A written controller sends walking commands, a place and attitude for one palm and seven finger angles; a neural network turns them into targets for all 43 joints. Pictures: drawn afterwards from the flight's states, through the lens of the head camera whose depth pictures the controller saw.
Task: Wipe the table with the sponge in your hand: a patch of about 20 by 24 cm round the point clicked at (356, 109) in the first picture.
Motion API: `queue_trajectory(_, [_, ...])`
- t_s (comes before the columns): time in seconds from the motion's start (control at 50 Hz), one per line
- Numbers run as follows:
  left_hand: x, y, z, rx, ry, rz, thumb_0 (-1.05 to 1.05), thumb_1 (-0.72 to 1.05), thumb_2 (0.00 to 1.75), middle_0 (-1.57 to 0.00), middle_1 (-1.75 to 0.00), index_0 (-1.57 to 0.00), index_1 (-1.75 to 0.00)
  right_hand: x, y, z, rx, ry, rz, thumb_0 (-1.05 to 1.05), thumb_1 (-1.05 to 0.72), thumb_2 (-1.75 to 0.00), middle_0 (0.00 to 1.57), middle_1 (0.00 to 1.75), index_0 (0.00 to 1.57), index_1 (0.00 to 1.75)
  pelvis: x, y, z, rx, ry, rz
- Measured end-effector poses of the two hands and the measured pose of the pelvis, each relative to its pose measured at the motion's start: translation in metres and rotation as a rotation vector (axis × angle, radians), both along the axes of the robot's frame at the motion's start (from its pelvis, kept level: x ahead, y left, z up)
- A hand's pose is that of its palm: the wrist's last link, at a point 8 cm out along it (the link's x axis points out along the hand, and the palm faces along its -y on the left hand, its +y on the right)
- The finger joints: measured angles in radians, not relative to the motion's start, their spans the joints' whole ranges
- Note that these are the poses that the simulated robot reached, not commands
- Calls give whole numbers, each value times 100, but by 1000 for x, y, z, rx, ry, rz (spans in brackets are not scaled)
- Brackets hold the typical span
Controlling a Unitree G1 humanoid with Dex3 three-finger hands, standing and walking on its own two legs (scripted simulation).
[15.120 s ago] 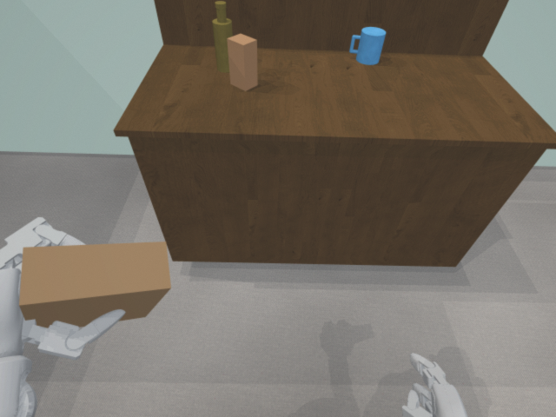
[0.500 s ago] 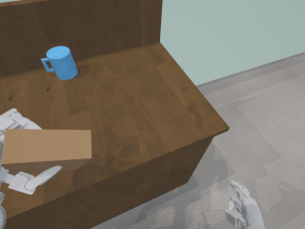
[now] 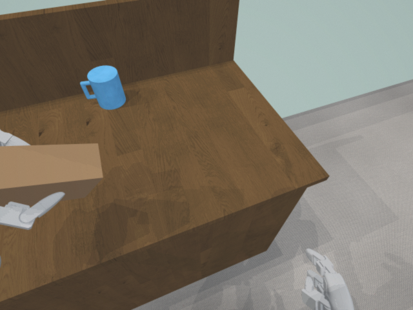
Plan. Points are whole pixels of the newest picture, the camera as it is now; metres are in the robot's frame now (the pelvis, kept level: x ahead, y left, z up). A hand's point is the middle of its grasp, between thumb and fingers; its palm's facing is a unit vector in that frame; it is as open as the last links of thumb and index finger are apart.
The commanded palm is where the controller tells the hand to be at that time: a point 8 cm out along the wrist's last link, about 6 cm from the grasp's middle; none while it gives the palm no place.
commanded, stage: come to a stop and stand still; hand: left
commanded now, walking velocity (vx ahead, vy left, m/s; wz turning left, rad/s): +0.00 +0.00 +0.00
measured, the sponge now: (61, 176) +0.26 +0.25 +0.16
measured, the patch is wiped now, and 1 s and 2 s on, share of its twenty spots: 0.00 0.00 0.00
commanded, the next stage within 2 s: look again from close up in 0.62 s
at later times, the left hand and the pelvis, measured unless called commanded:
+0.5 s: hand out of the picture +0.24 +0.33 +0.16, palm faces +0.36 -0.84 -0.40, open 9.5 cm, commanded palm +0.18 +0.36 +0.17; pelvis +0.02 +0.08 +0.00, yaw +0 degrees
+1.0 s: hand (2, 215) +0.20 +0.31 +0.15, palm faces +0.40 -0.84 -0.38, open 9.5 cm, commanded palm +0.14 +0.34 +0.17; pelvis -0.01 +0.05 +0.00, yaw +1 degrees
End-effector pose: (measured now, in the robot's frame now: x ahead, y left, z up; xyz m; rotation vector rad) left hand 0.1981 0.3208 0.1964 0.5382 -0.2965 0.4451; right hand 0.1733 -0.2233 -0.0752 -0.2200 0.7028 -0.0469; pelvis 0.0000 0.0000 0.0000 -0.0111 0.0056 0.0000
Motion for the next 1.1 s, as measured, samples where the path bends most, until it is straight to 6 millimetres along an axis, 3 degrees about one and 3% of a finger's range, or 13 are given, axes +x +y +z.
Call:
queue_trajectory(0.1, [-9, -16, -39, -110, 143, -126, -1, -44, 103, -78, -138, -79, -138, -5, 28, 1, 14, -13, -26, 1, -90, -90, 20, 30, 21, 30, 4, 28, 1, -4, -5, -10])
queue_trajectory(0.18, [-12, 0, -58, -138, 187, -157, -1, -44, 103, -79, -138, -80, -137, -8, 51, 6, -20, 14, -10, 1, -90, -90, 20, 30, 21, 30, 6, 42, 1, -3, -9, 1])
queue_trajectory(0.24, [-9, 25, -53, -110, 139, -117, -1, -45, 103, -79, -137, -80, -137, -4, 66, 10, -43, 18, 20, 1, -90, -90, 20, 30, 21, 30, 6, 50, -1, -4, -13, 11])
queue_trajectory(0.32, [-5, 49, -30, -63, 9, -78, -1, -45, 103, -79, -137, -80, -137, 7, 85, 13, -49, -4, 64, 1, -90, -90, 20, 30, 21, 30, 8, 63, -2, -7, -18, 18])
queue_trajectory(0.4, [-4, 51, -11, -31, -72, -106, -1, -44, 103, -79, -138, -80, -137, 20, 100, 15, -25, -36, 87, 1, -90, -90, 20, 30, 21, 30, 12, 75, -3, -5, -18, 18])
queue_trajectory(0.5, [0, 48, -20, -38, 4, -140, -1, -44, 103, -79, -138, -79, -138, 28, 111, 14, 13, -53, 76, 1, -90, -90, 20, 30, 21, 30, 17, 83, -3, -3, -4, 4])
queue_trajectory(0.58, [2, 53, -33, -59, 96, -126, -1, -44, 103, -79, -138, -80, -137, 26, 110, 11, 13, -28, 62, 1, -90, -90, 20, 30, 21, 30, 14, 84, -1, -19, 0, 15])
queue_trajectory(0.66, [-4, 53, -35, -59, 110, -110, -1, -45, 103, -79, -138, -80, -137, 18, 102, 10, -8, -2, 55, 1, -90, -90, 20, 30, 21, 30, 8, 80, -1, -14, 1, 19])
queue_trajectory(0.84, [-28, 35, -21, -49, 55, -112, -1, -45, 103, -79, -138, -80, -137, 1, 75, 10, -38, 9, 28, 1, -90, -90, 20, 30, 21, 30, -2, 66, 0, -14, -11, 26])
queue_trajectory(1.1, [-41, 12, -34, -123, 82, -83, -1, -45, 103, -79, -138, -80, -137, -18, 45, 14, -49, -25, -7, 1, -90, -90, 20, 30, 21, 30, -16, 45, 2, -13, -16, 21])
